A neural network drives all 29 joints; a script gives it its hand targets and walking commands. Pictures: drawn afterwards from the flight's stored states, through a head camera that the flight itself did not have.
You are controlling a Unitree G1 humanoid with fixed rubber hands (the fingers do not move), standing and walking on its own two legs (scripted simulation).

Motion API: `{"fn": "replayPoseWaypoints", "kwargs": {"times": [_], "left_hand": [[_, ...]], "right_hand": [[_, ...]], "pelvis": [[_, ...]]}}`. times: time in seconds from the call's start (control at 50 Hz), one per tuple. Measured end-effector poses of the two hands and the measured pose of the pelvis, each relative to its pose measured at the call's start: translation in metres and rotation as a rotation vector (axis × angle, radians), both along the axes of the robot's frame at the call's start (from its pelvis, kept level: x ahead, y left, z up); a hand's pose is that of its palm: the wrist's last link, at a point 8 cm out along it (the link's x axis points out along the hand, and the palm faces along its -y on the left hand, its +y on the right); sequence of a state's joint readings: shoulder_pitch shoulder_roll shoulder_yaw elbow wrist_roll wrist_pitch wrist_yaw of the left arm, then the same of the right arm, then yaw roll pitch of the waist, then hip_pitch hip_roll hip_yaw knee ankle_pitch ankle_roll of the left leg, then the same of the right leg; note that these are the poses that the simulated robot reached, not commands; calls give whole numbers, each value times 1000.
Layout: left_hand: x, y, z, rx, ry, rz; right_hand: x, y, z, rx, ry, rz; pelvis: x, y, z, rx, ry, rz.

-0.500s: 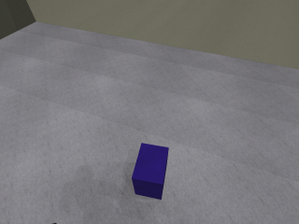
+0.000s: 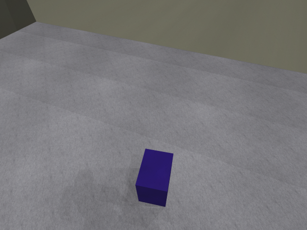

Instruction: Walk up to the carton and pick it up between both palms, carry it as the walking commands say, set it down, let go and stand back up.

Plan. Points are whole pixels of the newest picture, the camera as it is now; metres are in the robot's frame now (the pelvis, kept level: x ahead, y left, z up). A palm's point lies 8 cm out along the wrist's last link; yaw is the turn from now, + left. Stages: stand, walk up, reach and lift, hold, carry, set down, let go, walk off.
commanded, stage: walk up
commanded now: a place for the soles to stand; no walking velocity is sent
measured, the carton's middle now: (155, 178) +0.53 +0.02 -0.64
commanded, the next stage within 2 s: none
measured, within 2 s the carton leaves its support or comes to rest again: neither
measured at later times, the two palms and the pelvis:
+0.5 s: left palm out of the picture +0.12 +0.38 -0.13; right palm out of the picture +0.10 -0.24 -0.09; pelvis +0.07 +0.08 +0.00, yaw -2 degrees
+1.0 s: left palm (37, 201) +0.23 +0.37 -0.13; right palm (240, 211) +0.21 -0.23 -0.10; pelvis +0.14 +0.08 -0.01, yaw -4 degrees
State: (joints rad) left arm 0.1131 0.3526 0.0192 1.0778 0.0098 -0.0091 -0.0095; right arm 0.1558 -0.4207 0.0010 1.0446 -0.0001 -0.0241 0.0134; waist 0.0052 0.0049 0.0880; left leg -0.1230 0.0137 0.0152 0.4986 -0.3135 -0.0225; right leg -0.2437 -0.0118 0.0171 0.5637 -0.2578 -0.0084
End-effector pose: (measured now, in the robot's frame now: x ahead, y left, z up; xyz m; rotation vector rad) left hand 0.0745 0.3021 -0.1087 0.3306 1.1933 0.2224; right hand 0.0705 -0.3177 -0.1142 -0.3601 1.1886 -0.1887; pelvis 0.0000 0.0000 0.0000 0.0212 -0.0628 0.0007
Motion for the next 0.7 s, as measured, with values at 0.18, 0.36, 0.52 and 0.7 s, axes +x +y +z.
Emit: {"fn": "replayPoseWaypoints", "kwargs": {"times": [0.18, 0.36, 0.52, 0.7], "left_hand": [[-2, 11, -2, -5, -13, -23], [12, 55, -29, -55, 21, -30], [50, 77, -16, -60, 32, -49], [94, 76, -17, -34, 46, -57]], "right_hand": [[14, 13, 3, 12, -13, 11], [29, 59, 9, -20, -13, 9], [35, 81, 24, -25, 48, -18], [90, 82, 10, -12, 18, 2]], "pelvis": [[7, 12, -2, -19, 10, -10], [35, 63, -12, -63, -6, -21], [71, 85, 3, -70, 8, -37], [114, 82, -6, -49, 7, -40]]}}
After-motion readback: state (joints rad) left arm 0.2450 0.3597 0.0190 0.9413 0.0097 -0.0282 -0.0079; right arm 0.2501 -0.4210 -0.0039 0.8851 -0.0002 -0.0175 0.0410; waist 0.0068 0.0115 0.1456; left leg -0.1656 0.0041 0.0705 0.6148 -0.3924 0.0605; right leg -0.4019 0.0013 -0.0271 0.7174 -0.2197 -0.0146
